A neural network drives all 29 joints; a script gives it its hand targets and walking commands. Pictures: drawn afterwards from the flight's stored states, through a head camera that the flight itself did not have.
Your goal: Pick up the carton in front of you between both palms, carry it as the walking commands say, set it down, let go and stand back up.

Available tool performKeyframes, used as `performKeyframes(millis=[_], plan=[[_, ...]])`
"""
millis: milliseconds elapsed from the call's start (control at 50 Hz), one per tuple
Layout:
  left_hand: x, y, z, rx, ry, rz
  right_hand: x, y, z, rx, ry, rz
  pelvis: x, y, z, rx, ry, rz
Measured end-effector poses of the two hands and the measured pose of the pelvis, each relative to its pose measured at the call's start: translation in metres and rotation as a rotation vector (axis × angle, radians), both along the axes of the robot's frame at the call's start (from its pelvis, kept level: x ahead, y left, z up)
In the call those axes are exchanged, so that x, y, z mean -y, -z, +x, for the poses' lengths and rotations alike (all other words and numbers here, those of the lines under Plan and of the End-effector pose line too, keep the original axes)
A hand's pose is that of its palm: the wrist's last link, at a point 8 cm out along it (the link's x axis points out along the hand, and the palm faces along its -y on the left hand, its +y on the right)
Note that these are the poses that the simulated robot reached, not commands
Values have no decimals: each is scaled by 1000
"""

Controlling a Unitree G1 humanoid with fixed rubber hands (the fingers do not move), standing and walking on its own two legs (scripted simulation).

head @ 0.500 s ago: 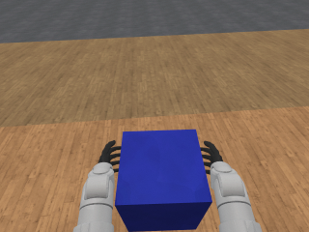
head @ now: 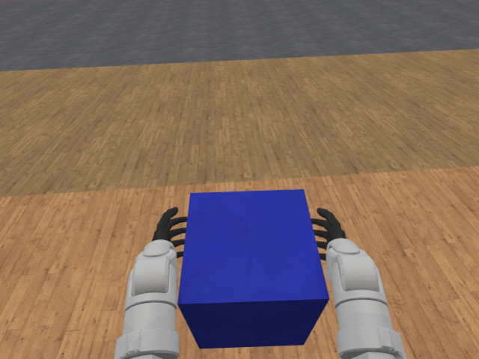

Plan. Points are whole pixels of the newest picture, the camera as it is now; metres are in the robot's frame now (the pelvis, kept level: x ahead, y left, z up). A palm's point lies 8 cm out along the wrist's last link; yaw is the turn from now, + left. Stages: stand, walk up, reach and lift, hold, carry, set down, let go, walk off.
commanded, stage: hold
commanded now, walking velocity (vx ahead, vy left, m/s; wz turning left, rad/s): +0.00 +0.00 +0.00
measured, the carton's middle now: (249, 272) +0.30 +0.00 -0.03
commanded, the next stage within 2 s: carry in 0.20 s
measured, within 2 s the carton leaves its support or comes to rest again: neither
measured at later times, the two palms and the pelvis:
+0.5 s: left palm (144, 219) +0.34 +0.19 +0.08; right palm (310, 214) +0.35 -0.11 +0.08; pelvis +0.06 +0.02 +0.00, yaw +1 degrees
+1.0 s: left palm (158, 140) +0.58 +0.21 +0.09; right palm (282, 131) +0.60 -0.09 +0.09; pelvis +0.32 +0.03 +0.00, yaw +3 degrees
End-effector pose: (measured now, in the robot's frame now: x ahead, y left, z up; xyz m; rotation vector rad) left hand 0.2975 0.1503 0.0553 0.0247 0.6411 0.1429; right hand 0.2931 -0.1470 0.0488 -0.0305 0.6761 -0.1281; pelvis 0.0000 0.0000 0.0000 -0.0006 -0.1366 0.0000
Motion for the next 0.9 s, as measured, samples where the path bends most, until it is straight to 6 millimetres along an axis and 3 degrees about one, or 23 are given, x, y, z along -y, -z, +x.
performKeyframes(millis=[300,420,500,620,760,840,900], plan=[[-2,0,9,2,-9,-7,-2,-4,13,2,-12,-13,2,1,15,-60,-19,-9],[-23,-13,29,54,-41,-42,-23,-20,38,53,-17,1,-13,8,36,-137,-49,-11],[-38,-23,47,26,-35,-27,-37,-27,56,26,-10,22,-23,5,63,-172,-9,-18],[-35,-34,93,-32,-34,-50,-34,-35,94,-33,8,25,-22,-3,111,-213,-20,-50],[-17,-25,155,-22,-59,-78,-15,-29,162,-24,32,66,-8,14,185,-218,-56,-47],[-25,-21,181,-87,-104,-87,-24,-31,202,-91,-8,53,-7,4,224,-225,-67,-18],[-35,-28,211,-87,-135,-95,-35,-38,241,-93,-32,56,-11,-2,256,-231,-59,-4]])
